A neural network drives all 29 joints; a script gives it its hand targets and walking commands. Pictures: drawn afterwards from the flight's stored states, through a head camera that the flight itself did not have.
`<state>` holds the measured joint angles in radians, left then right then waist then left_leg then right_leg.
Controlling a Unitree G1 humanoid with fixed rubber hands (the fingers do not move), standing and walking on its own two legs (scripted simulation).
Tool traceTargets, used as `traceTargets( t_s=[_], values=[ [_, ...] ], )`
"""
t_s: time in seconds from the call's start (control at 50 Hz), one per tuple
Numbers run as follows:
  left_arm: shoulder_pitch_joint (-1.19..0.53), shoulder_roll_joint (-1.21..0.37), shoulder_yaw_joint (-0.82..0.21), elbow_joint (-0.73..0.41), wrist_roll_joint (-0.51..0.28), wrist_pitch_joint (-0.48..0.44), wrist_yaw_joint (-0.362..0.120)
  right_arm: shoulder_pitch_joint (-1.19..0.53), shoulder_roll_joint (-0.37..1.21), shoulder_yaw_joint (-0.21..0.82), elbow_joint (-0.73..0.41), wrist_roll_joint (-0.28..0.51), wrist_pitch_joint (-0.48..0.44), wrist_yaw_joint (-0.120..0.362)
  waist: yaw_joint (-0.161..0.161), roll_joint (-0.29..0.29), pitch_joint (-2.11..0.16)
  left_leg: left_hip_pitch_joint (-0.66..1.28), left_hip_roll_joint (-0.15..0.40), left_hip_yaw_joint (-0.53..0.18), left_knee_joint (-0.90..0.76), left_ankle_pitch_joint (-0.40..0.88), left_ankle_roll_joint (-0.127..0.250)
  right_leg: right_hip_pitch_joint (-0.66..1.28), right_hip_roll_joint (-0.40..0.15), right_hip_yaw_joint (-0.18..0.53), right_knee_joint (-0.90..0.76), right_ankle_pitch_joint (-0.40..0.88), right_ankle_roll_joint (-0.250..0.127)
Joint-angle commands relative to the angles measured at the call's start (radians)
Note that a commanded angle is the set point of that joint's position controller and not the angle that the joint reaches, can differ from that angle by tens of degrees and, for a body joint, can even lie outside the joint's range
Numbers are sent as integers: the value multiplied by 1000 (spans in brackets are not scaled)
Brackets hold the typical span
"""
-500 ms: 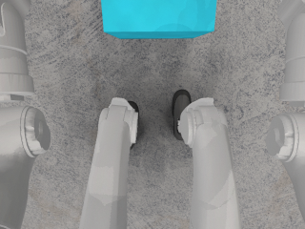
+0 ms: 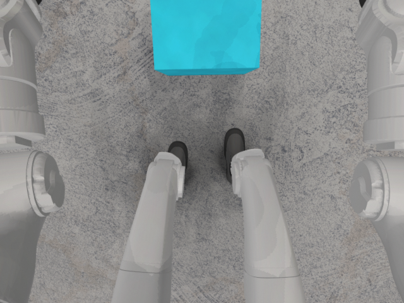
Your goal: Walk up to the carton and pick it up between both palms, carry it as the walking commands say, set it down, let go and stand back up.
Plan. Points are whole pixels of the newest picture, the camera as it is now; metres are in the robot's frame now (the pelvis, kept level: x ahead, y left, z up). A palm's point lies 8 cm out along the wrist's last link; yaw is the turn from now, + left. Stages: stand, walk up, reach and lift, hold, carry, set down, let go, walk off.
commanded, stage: set down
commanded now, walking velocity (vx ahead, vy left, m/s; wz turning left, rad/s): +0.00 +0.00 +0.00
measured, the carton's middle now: (206, 42) +0.54 +0.01 -0.52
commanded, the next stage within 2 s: let go in 0.06 s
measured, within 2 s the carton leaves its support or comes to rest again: neither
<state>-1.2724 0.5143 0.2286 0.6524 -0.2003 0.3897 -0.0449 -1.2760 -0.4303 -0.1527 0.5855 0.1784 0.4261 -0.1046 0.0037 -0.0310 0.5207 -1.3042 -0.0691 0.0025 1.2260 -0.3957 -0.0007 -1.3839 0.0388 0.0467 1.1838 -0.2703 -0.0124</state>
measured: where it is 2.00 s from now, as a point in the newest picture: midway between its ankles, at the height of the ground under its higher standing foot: (205, 172)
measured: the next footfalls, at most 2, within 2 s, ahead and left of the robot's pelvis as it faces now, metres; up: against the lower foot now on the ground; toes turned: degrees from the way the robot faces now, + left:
none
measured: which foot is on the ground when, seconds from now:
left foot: down 0.00-1.00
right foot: down 0.00-1.00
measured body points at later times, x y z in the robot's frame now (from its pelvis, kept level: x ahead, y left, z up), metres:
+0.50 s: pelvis +0.05 +0.01 +0.06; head +0.35 +0.00 +0.38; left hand +0.43 +0.23 -0.08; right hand +0.42 -0.22 -0.08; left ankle +0.09 +0.11 -0.61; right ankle +0.14 -0.10 -0.61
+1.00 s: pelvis +0.13 +0.01 +0.13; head +0.20 +0.01 +0.57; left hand +0.32 +0.23 +0.04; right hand +0.32 -0.22 +0.04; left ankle +0.09 +0.11 -0.61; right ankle +0.14 -0.10 -0.61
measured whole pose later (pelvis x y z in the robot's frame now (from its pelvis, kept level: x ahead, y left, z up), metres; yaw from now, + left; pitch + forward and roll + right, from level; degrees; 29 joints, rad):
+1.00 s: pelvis +0.13 +0.01 +0.13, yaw -1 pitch +4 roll +0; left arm 0.18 0.18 0.06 0.45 0.03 0.05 -0.05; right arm 0.17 -0.18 -0.07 0.43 -0.03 0.06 0.04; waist 0.01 0.00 0.07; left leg -0.26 -0.05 -0.05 0.52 -0.33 0.02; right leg -0.35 0.04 0.04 0.53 -0.26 -0.01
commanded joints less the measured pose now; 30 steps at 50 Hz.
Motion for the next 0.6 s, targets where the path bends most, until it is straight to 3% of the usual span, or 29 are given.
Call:
traceTargets(
  t_s=[0.0,0.02,0.04,0.06,0.08,0.1,0.14,0.16,0.18,0.2,0.22,0.24,0.26,0.28,0.3,0.34,0.36,0.38,0.4,0.42,0.44,0.48,0.5,0.54,0.56,0.58],
  values=[
    [-235,183,50,-78,23,-57,-12,-241,-123,-33,-64,-15,-49,5,51,12,-1978,332,-2,17,-208,224,-8,985,-5,23,-77,266,34],
    [-257,177,43,-109,27,-68,-14,-248,-140,-54,-79,-34,-65,7,30,27,-1975,361,2,12,-219,246,-14,988,-5,16,-92,297,32],
    [-249,157,48,-73,40,-84,-15,-251,-133,-57,-67,-44,-77,14,44,29,-1940,366,5,18,-228,256,-15,950,-4,14,-97,294,33],
    [-225,148,54,-113,42,-99,-14,-219,-105,-53,-109,-51,-94,18,36,16,-2007,425,-5,10,-230,313,-17,979,3,4,-103,353,41],
    [-230,145,51,-76,63,-111,-12,-215,-105,-62,-57,-66,-101,20,35,33,-1966,406,1,11,-235,296,-19,950,-4,8,-111,336,41],
    [-187,134,66,-28,68,-115,-13,-210,-102,-64,-55,-81,-108,24,41,-1,-1954,407,0,13,-248,271,-23,973,-2,2,-125,305,44],
    [-130,138,56,-32,83,-127,-13,-128,-72,-53,-60,-95,-119,24,23,-19,-1974,406,3,9,-266,288,-20,1047,-6,6,-131,366,43],
    [-80,148,70,-97,121,-139,-9,-72,-80,-80,-110,-118,-123,21,39,13,-2044,448,-7,18,-264,314,-25,1080,-2,15,-129,391,46],
    [-57,145,63,-55,119,-138,-11,-50,-47,-58,-98,-117,-121,16,37,-6,-1985,439,-6,16,-270,318,-16,1060,3,3,-142,384,46],
    [-42,149,51,-122,117,-141,-6,-13,-73,-89,-141,-135,-127,15,17,37,-2030,502,-5,11,-281,341,-17,1065,0,6,-153,389,44],
    [39,143,52,-174,136,-142,-2,60,-74,-71,-191,-134,-127,12,39,42,-2110,614,-3,6,-265,410,-20,1091,11,0,-153,418,40],
    [170,124,21,-231,133,-136,-1,188,-54,-45,-244,-136,-123,5,22,44,-2179,675,-11,15,-258,443,-15,1185,14,13,-166,470,34],
    [195,117,21,-276,138,-124,6,237,-57,-52,-244,-143,-114,4,15,45,-2135,684,-14,10,-279,423,-4,1176,23,-2,-173,450,32],
    [227,95,19,-200,142,-113,7,249,-56,-40,-220,-137,-106,5,27,28,-2004,658,-11,3,-289,385,0,1140,25,1,-181,398,36],
    [362,94,0,-358,145,-118,11,373,-92,-51,-371,-133,-115,2,11,11,-2145,793,-9,-14,-296,503,0,1252,30,10,-195,511,32],
    [391,98,1,-489,137,-120,29,380,-89,-26,-506,-113,-128,13,40,29,-2093,844,-9,-16,-289,550,12,1220,34,9,-204,499,31],
    [363,91,-7,-479,133,-120,24,358,-55,-12,-491,-94,-124,18,46,16,-1975,801,-5,-21,-301,484,24,1161,28,7,-215,427,37],
    [483,69,-20,-491,140,-118,13,503,-17,-7,-506,-84,-123,19,19,30,-1982,853,-1,-19,-319,501,26,1228,28,0,-235,454,39],
    [507,65,-20,-567,131,-128,9,524,-41,-8,-576,-90,-133,26,11,9,-1986,863,7,-23,-323,518,25,1242,24,0,-233,477,39],
    [557,45,-11,-558,143,-130,9,569,-29,-5,-562,-99,-137,35,30,27,-1966,882,3,-14,-332,509,17,1252,19,-4,-243,459,37],
    [573,26,-20,-551,146,-140,8,589,-17,-13,-529,-106,-146,44,27,62,-1867,848,4,-15,-335,491,17,1181,13,2,-241,414,37],
    [682,4,-26,-552,146,-159,0,701,2,-4,-544,-96,-170,57,4,42,-1789,902,14,-28,-358,530,13,1174,19,-11,-273,407,37],
    [774,-17,-20,-522,164,-170,-2,786,10,-1,-524,-115,-182,63,14,44,-1745,905,15,-29,-377,531,11,1206,15,0,-289,428,38],
    [880,-81,-46,-428,179,-193,-12,902,49,5,-425,-135,-205,84,-1,35,-1484,869,32,-44,-442,502,3,1126,18,-6,-330,376,38],
    [880,-71,-33,-404,195,-212,-18,910,78,12,-362,-131,-221,95,17,36,-1342,819,31,-38,-457,447,-1,1079,12,0,-350,337,30],
    [926,-107,-51,-348,184,-230,-24,919,81,16,-344,-146,-245,100,15,29,-1247,770,42,-40,-474,372,-5,1056,4,3,-371,282,23]
  ],
)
